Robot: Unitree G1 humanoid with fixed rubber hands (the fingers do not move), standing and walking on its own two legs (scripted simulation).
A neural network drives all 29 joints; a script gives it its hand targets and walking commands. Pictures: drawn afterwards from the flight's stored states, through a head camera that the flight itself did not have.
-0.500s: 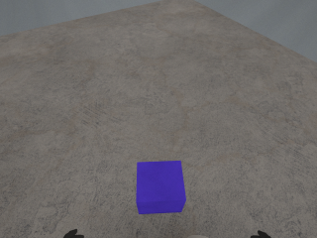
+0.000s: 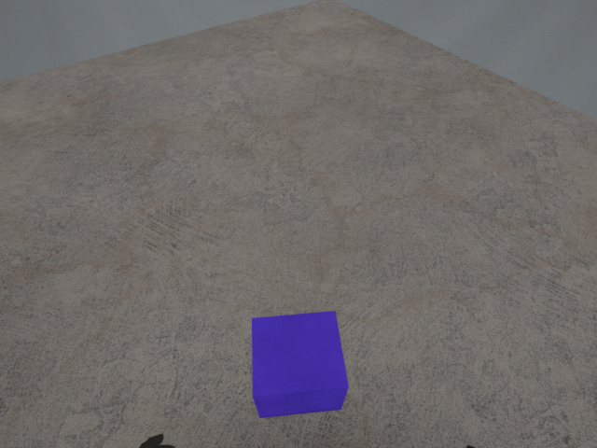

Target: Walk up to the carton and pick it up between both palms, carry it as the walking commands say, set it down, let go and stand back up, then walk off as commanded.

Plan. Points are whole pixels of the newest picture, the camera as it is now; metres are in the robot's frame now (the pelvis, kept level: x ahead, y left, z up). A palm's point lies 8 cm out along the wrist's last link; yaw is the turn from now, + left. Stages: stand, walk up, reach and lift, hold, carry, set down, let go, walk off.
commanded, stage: walk up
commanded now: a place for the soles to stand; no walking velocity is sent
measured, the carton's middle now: (297, 364) +0.45 +0.02 -0.65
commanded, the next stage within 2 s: reach and lift in 0.58 s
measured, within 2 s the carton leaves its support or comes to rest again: neither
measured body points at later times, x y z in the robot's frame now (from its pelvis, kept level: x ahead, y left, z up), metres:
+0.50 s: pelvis +0.00 -0.01 +0.00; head +0.00 -0.01 +0.45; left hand +0.06 +0.24 -0.13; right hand +0.06 -0.26 -0.14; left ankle +0.02 +0.12 -0.73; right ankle -0.01 -0.11 -0.73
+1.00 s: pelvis +0.00 +0.01 -0.04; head +0.11 +0.01 +0.39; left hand +0.16 +0.26 -0.15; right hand +0.18 -0.25 -0.16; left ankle +0.02 +0.12 -0.73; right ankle -0.01 -0.11 -0.73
